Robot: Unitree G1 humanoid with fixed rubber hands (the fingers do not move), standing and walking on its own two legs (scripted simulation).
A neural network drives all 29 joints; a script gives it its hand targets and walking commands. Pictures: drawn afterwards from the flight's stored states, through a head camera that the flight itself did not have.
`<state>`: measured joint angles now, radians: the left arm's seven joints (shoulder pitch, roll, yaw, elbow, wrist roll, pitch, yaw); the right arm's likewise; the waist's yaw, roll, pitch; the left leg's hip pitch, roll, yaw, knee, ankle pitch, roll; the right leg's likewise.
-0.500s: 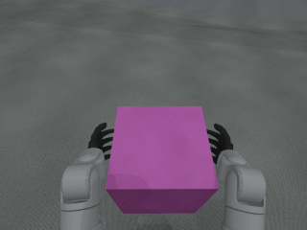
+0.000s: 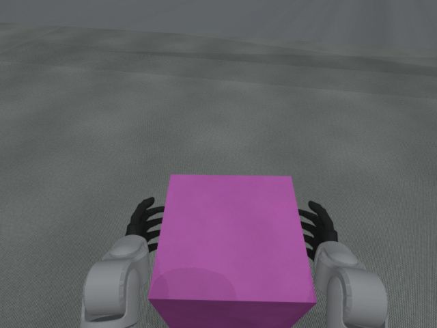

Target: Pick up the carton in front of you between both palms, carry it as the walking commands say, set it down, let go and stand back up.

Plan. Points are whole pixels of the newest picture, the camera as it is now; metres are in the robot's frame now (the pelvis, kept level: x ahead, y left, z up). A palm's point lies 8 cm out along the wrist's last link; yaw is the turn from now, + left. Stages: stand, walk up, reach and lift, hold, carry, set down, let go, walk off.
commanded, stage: carry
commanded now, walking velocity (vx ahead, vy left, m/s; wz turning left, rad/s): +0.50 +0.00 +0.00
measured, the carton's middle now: (229, 259) +0.25 +0.00 +0.03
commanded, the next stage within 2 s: none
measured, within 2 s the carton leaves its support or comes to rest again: neither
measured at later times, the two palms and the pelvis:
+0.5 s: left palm (180, 128) +0.56 +0.13 +0.10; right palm (298, 133) +0.55 -0.17 +0.10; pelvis +0.32 -0.01 -0.01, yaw -2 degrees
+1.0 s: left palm (193, 78) +0.88 +0.13 +0.10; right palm (280, 79) +0.87 -0.17 +0.10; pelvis +0.64 -0.02 -0.02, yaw -1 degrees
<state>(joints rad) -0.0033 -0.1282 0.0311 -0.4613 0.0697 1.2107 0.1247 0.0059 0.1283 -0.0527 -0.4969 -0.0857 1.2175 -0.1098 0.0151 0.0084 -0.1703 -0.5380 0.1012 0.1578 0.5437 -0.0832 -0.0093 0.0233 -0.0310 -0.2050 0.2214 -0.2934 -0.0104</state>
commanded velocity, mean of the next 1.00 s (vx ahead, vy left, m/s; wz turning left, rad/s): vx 0.50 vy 0.00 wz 0.00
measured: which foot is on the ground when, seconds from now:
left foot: up 0.00-0.06, down 0.08-0.52, up 0.54-1.00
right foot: down 0.00-0.08, up 0.10-0.50, down 0.52-1.00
